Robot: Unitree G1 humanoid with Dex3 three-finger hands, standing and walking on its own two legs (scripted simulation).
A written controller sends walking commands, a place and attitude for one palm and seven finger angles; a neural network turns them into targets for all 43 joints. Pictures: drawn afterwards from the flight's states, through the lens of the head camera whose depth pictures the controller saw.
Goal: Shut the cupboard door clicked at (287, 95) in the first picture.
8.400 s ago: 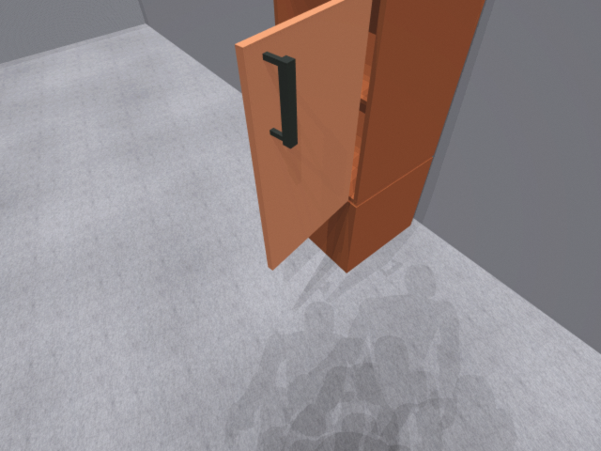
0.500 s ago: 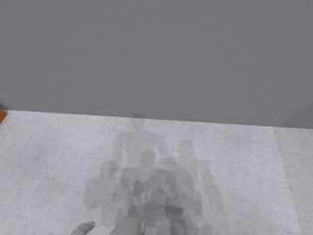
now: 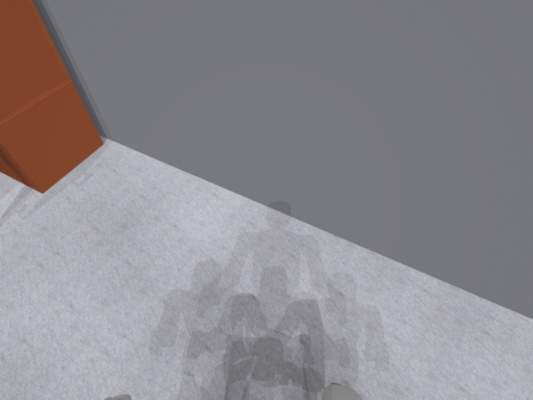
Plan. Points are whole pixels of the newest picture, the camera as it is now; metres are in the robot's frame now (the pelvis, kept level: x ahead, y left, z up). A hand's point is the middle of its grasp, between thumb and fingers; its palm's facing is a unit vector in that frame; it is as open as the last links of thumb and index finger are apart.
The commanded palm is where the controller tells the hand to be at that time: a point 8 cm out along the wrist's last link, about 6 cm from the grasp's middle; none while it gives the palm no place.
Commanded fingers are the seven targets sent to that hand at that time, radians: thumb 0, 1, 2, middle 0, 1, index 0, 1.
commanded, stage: walk to a spot facing it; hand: left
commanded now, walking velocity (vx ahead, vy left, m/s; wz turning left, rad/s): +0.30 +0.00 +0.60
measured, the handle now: out of the picture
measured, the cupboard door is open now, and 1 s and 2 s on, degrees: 100 100 100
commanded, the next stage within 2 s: turn to face it in 1.60 s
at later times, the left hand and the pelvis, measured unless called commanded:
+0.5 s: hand out of the picture +0.05 +0.13 -0.16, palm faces +0.41 -0.89 -0.22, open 7.3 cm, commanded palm none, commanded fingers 0.00 0.90 0.90 -0.20 -0.30 -0.20 -0.30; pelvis +0.14 -0.02 +0.00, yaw +22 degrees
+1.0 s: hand (117, 283) +0.33 +0.33 -0.16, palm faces +0.48 -0.87 -0.11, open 7.4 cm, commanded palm none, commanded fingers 0.00 0.90 0.90 -0.20 -0.30 -0.20 -0.30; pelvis +0.32 +0.13 +0.00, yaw +28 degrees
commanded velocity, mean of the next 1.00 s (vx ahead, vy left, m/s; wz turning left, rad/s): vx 0.35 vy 0.00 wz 0.36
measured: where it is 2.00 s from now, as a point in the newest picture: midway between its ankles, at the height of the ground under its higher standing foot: (188, 253)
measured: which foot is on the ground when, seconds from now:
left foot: down 0.00-0.16, up 0.18-0.60, down 0.62-1.00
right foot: up 0.00-0.14, down 0.16-0.62, up 0.64-1.00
